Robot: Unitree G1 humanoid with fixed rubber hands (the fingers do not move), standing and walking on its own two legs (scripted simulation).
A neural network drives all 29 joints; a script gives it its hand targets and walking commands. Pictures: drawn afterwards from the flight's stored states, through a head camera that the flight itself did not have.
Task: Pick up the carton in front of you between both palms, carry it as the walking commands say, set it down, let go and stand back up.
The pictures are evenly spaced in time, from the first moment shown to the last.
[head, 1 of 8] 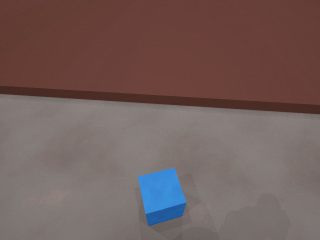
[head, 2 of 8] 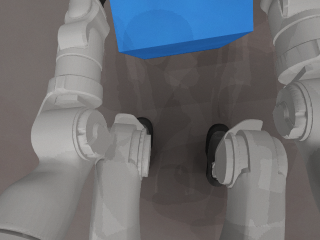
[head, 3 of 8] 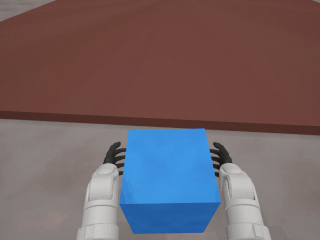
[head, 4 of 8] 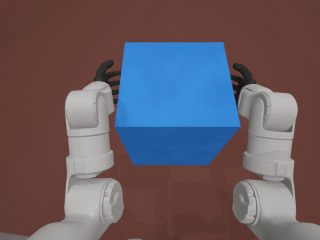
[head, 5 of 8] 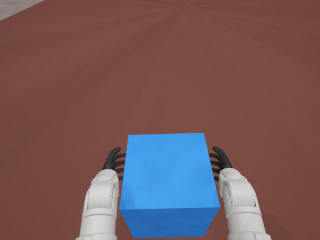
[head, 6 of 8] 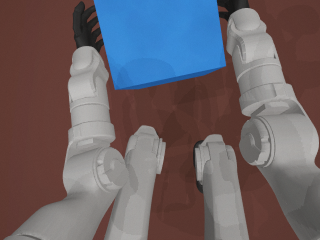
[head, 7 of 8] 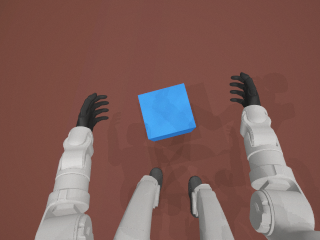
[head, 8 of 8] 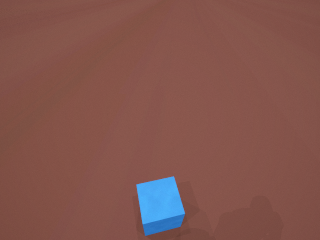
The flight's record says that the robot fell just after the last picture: no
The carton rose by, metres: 0.88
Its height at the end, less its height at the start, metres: +0.11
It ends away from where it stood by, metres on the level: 2.60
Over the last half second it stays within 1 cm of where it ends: yes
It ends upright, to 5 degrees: yes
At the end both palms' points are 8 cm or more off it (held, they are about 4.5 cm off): yes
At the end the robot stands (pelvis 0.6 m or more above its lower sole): yes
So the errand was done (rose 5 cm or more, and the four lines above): yes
